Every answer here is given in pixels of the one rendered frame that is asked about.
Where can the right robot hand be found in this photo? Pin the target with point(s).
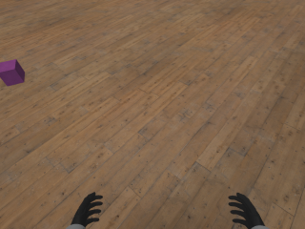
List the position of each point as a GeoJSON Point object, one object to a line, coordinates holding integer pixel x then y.
{"type": "Point", "coordinates": [249, 213]}

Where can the left robot hand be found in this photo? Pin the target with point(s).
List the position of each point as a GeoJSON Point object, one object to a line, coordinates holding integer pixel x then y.
{"type": "Point", "coordinates": [83, 212]}

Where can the carton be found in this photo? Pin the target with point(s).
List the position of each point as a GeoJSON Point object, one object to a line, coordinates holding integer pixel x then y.
{"type": "Point", "coordinates": [11, 72]}

